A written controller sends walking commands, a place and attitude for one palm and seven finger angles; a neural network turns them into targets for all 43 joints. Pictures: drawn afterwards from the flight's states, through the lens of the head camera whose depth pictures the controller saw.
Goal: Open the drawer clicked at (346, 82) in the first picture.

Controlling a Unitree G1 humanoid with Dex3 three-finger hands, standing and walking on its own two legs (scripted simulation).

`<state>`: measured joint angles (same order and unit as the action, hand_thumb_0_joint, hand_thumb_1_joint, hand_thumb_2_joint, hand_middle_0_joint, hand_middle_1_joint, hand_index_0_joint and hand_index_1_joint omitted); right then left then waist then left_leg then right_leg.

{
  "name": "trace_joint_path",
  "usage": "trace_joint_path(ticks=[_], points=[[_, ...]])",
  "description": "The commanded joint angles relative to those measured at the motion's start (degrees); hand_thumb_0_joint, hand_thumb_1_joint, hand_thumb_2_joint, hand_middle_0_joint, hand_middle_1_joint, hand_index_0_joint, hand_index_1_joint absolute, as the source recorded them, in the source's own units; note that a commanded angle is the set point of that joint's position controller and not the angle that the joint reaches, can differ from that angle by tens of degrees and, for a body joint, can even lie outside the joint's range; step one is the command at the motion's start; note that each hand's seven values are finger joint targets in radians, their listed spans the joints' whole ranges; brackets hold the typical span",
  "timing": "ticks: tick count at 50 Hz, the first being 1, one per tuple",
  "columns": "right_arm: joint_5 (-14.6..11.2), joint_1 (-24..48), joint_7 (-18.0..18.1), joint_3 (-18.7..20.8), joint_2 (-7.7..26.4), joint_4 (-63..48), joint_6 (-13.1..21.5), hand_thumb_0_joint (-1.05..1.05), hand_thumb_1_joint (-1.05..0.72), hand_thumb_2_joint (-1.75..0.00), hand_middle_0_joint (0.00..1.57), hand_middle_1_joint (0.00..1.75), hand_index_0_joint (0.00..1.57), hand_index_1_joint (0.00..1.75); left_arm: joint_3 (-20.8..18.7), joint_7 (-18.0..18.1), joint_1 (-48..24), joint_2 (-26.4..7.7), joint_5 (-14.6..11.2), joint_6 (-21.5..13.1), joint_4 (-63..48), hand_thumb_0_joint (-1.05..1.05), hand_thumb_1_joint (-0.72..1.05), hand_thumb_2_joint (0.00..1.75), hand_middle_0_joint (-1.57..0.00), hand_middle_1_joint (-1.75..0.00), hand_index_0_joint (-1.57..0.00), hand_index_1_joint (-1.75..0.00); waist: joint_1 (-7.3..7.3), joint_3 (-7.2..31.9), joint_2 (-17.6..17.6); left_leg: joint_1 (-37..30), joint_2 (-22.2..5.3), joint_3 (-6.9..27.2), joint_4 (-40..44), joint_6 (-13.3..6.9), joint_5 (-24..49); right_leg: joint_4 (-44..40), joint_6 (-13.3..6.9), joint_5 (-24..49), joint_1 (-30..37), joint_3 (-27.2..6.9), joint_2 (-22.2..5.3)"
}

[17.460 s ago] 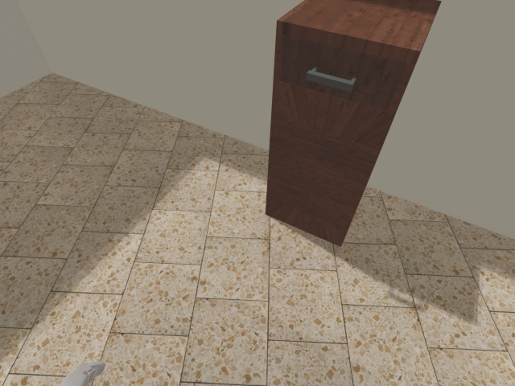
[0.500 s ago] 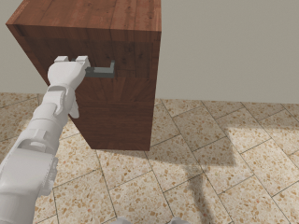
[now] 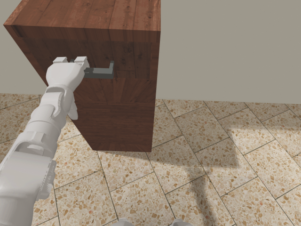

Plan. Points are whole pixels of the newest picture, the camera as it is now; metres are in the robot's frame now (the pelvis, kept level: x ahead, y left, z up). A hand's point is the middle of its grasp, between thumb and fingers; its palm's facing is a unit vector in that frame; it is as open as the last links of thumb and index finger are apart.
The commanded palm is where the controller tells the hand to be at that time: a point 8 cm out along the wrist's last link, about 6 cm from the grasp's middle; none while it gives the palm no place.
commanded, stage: close the thumb around the handle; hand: left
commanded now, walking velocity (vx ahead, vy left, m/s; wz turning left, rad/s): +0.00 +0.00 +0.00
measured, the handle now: (91, 67) +0.55 +0.17 +0.06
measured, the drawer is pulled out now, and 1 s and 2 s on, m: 0.00 0.00 0.13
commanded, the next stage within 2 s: pull the drawer open in 0.70 s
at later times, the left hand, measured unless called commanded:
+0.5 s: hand (73, 87) +0.49 +0.21 +0.04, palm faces -0.05 -0.04 -1.00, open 7.6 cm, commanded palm +0.47 +0.20 +0.09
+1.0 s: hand (73, 88) +0.49 +0.21 +0.04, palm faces -0.06 -0.05 -1.00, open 5.8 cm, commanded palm +0.45 +0.20 +0.09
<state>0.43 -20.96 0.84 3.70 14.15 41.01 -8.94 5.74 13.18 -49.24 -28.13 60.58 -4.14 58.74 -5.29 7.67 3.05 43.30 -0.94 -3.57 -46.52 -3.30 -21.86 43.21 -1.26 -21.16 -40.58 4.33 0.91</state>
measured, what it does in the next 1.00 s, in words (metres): stands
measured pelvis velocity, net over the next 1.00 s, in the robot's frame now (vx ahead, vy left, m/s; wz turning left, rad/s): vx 0.01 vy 0.01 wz -0.02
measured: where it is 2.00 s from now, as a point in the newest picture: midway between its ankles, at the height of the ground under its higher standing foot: outside the picture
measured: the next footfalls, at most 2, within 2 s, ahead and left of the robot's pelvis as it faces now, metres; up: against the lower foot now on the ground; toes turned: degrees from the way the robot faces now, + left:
none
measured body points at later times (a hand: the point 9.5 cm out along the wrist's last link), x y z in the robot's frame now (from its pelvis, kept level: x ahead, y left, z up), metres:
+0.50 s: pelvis +0.00 +0.00 +0.00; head +0.10 +0.00 +0.44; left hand +0.49 +0.21 +0.10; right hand +0.02 -0.27 -0.13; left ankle +0.00 +0.08 -0.70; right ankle -0.01 -0.11 -0.70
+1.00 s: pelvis +0.01 +0.01 +0.00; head +0.10 +0.01 +0.44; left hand +0.48 +0.21 +0.10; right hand +0.02 -0.26 -0.13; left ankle +0.00 +0.08 -0.70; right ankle -0.01 -0.11 -0.70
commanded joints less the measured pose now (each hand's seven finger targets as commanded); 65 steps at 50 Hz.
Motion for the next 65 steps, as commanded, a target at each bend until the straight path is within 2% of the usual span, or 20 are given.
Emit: trace_joint_path(ticks=[1, 3, 7, 8, 13, 19, 20, 23, 25, 26, 33, 40, 43, 47, 48, 51, 52, 59, 63, 65], points=[[0.3, -7.3, 0.8, 3.4, 9.3, -3.5, 0.6, 0.00, -0.90, -0.90, 0.20, 0.30, 0.20, 0.30, -0.5, 1.1, -23.6, -5.3, -0.4, -3.0, -11.1, 0.00, -0.44, 0.32, -0.30, -1.21, -0.30, -1.21, -2.83, 21.8, 1.6, -22.8, 0.7, 5.3, 3.3, 0.7, 24.9, -4.7, -1.3, 15.6, 2.4, -2.2, 3.1], [0.3, -7.3, 0.8, 3.4, 9.4, -3.4, 0.5, 0.00, -0.90, -0.90, 0.20, 0.30, 0.20, 0.30, -0.5, 1.1, -23.9, -5.3, -0.6, -3.1, -10.8, 0.00, -0.33, 0.37, -0.31, -1.22, -0.31, -1.22, -3.44, 21.6, 0.2, -22.1, 0.9, 5.0, 3.1, 0.4, 24.8, -4.9, -1.1, 16.7, 3.1, -2.6, 3.0], [0.4, -6.8, 1.0, 3.2, 9.4, -3.9, 0.3, 0.00, -0.90, -0.90, 0.20, 0.30, 0.20, 0.30, -3.5, 1.0, -22.1, -8.8, -0.5, -3.5, -11.9, 0.00, -0.11, 0.47, -0.33, -1.24, -0.33, -1.24, -2.01, 23.0, 0.2, -21.4, 1.1, 4.5, 3.0, 0.3, 26.8, -4.5, -1.2, 19.5, 5.8, -2.9, 2.9], [0.2, -6.8, 1.0, 3.2, 9.2, -4.1, 0.2, 0.00, -0.90, -0.90, 0.20, 0.30, 0.20, 0.30, -1.8, 0.9, -21.2, -6.9, -0.3, -3.5, -11.3, 0.00, -0.05, 0.49, -0.33, -1.25, -0.33, -1.25, -2.28, 22.5, 0.3, -21.6, 1.1, 4.6, 3.0, 0.4, 27.3, -4.4, -1.1, 19.4, 5.2, -2.6, 2.9], [0.1, -6.5, 0.9, 3.2, 9.3, -4.3, 0.1, 0.00, -0.90, -0.90, 0.20, 0.30, 0.20, 0.30, -1.7, 1.4, -22.0, -7.0, 0.3, -3.1, -11.0, 0.00, 0.23, 0.61, -0.35, -1.28, -0.35, -1.28, -2.52, 20.8, 1.1, -21.0, 1.0, 4.5, 3.1, 0.5, 25.7, -4.4, -1.2, 17.6, 3.6, -2.5, 3.0], [0.2, -6.7, 0.7, 3.5, 9.4, -4.3, -0.2, 0.00, -0.90, -0.90, 0.20, 0.30, 0.20, 0.30, -1.7, 1.9, -21.6, -6.3, 0.4, -2.1, -11.4, 0.00, 0.56, 0.76, -0.38, -1.31, -0.38, -1.31, -2.29, 22.7, 1.7, -23.9, 0.4, 5.3, 2.6, 0.9, 28.8, -4.0, -1.1, 17.2, 1.9, -2.0, 3.2], [0.2, -6.6, 0.6, 3.4, 9.3, -4.3, -0.2, 0.00, -0.90, -0.90, 0.20, 0.30, 0.20, 0.30, -0.1, 1.8, -22.5, -4.5, 0.1, -1.7, -11.0, 0.00, 0.62, 0.78, -0.38, -1.32, -0.38, -1.32, -3.06, 21.8, 0.6, -23.2, 0.6, 5.1, 2.7, 0.7, 27.1, -4.4, -1.1, 16.9, 2.1, -2.1, 3.2], [0.2, -6.8, 0.9, 3.3, 9.6, -4.2, -0.3, 0.00, -0.90, -0.90, 0.20, 0.30, 0.20, 0.30, -2.9, 1.7, -22.6, -8.4, 0.4, -1.6, -10.7, 0.00, 0.79, 0.85, -0.39, -1.34, -0.39, -1.34, -2.40, 23.1, 0.9, -22.5, 0.7, 4.9, 2.9, 0.7, 27.1, -4.2, -1.2, 17.8, 3.7, -2.4, 3.1], [0.0, -6.7, 1.0, 3.1, 9.5, -4.2, -0.3, 0.00, -0.90, -0.90, 0.20, 0.30, 0.20, 0.30, -1.8, 1.4, -22.9, -7.2, 0.4, -1.2, -10.4, 0.00, 0.90, 0.90, -0.40, -1.35, -0.40, -1.35, -2.74, 21.5, 0.2, -21.5, 0.7, 4.9, 3.2, 0.6, 26.3, -4.3, -1.2, 17.4, 3.6, -2.2, 3.0], [0.0, -6.5, 0.9, 3.1, 9.3, -4.5, -0.3, 0.00, -0.90, -0.90, 0.20, 0.30, 0.20, 0.30, -0.4, 1.2, -22.7, -5.5, 0.3, -1.2, -10.4, 0.00, 0.90, 0.90, -0.40, -1.35, -0.40, -1.35, -2.76, 21.3, 0.9, -21.6, 0.9, 4.7, 3.2, 0.6, 25.7, -4.6, -1.2, 16.9, 3.4, -2.3, 3.1], [0.2, -6.9, 1.0, 3.3, 9.4, -4.6, -0.4, 0.00, -0.90, -0.90, 0.20, 0.30, 0.20, 0.30, -2.4, 0.6, -20.9, -7.2, -0.2, -2.3, -11.2, 0.00, 0.90, 0.90, -0.40, -1.35, -0.40, -1.35, -2.23, 23.0, 0.3, -23.3, 0.4, 5.0, 2.9, 0.6, 28.6, -4.3, -1.1, 17.9, 3.7, -2.3, 3.2], [0.1, -6.6, 0.9, 3.1, 9.4, -4.7, -0.4, 0.00, -0.90, -0.90, 0.20, 0.30, 0.20, 0.30, -2.1, 0.8, -20.3, -6.9, 0.1, -2.4, -11.0, 0.00, 0.90, 0.90, -0.40, -1.35, -0.40, -1.35, -1.93, 20.6, 0.6, -22.0, 0.3, 5.0, 3.4, 0.7, 27.3, -4.3, -1.3, 16.5, 2.9, -2.0, 3.3], [0.2, -6.6, 0.8, 3.4, 9.5, -4.9, -0.4, 0.00, -0.90, -0.90, 0.20, 0.30, 0.20, 0.30, -2.9, 0.9, -18.0, -7.1, -0.1, -2.7, -12.4, 0.00, 0.90, 0.90, -0.40, -1.35, -0.40, -1.35, -1.12, 22.9, 0.8, -23.5, 0.1, 5.1, 3.3, 0.9, 29.2, -4.1, -1.2, 17.4, 3.8, -2.1, 3.2], [0.1, -5.6, 0.5, 3.4, 9.2, -5.6, -0.8, 0.00, -0.90, -0.90, 0.20, 0.30, 0.20, 0.30, -1.5, 0.4, -13.6, -4.4, -0.8, -2.4, -12.9, 0.00, 0.90, 0.90, -0.40, -1.35, -0.40, -1.35, -0.34, 22.1, 0.3, -23.6, 0.0, 4.7, 3.9, 0.9, 29.7, -4.5, -1.3, 17.5, 4.9, -1.9, 3.2], [0.0, -5.5, 0.6, 3.3, 9.3, -5.7, -1.0, 0.00, -0.90, -0.90, 0.20, 0.30, 0.20, 0.30, -2.9, 0.5, -12.5, -6.1, -0.6, -2.5, -13.3, 0.00, 0.90, 0.90, -0.40, -1.35, -0.40, -1.35, 0.21, 22.4, -0.2, -23.6, -0.2, 4.9, 3.9, 0.9, 30.2, -4.3, -1.3, 17.8, 5.2, -1.9, 3.2], [0.0, -4.3, 0.2, 3.6, 8.9, -6.5, -1.2, 0.00, -0.90, -0.90, 0.20, 0.30, 0.20, 0.30, -1.2, 0.3, -8.9, -3.0, -1.1, -2.3, -16.5, 0.00, 0.90, 0.90, -0.40, -1.35, -0.40, -1.35, 0.89, 23.0, 0.7, -25.3, -0.4, 4.5, 4.1, 0.9, 32.9, -4.7, -1.2, 18.9, 6.0, -1.9, 3.2], [0.0, -4.1, 0.2, 3.5, 9.1, -6.6, -1.4, 0.00, -0.90, -0.90, 0.20, 0.30, 0.20, 0.30, -2.7, 0.3, -8.1, -4.7, -1.3, -2.4, -17.7, 0.00, 0.90, 0.90, -0.40, -1.35, -0.40, -1.35, 1.25, 23.3, 0.1, -25.3, -0.5, 4.6, 4.2, 1.0, 34.2, -4.6, -1.3, 19.8, 7.3, -1.8, 3.1], [-0.5, -0.8, -0.1, 3.4, 8.7, -8.4, -2.2, 0.00, -0.90, -0.90, 0.20, 0.30, 0.20, 0.30, -2.4, 0.3, 1.2, -3.3, -1.9, -1.5, -23.1, 0.00, 0.90, 0.90, -0.40, -1.35, -0.40, -1.35, 2.52, 19.7, -1.6, -25.2, -0.5, 4.1, 5.5, 0.8, 35.4, -5.5, -1.1, 21.1, 9.3, -1.9, 2.9], [-0.6, 0.6, -0.3, 3.4, 8.5, -9.1, -2.3, 0.00, -0.90, -0.90, 0.20, 0.30, 0.20, 0.30, -1.2, 0.7, 1.6, -2.0, -1.9, -0.8, -28.0, 0.00, 0.90, 0.90, -0.40, -1.35, -0.40, -1.35, 2.35, 20.1, -0.5, -27.5, -0.7, 4.6, 5.7, 1.0, 37.1, -5.5, -1.1, 21.1, 9.0, -1.8, 2.7], [-0.7, 1.6, -0.4, 3.2, 8.3, -9.5, -2.4, 0.00, -0.90, -0.90, 0.20, 0.30, 0.20, 0.30, 0.1, 0.7, 3.1, -0.2, -1.8, -0.1, -27.7, 0.00, 0.90, 0.90, -0.40, -1.35, -0.40, -1.35, 2.23, 17.4, -1.8, -26.8, -0.6, 4.8, 6.1, 1.1, 35.0, -5.8, -1.1, 19.5, 8.3, -1.4, 2.8]])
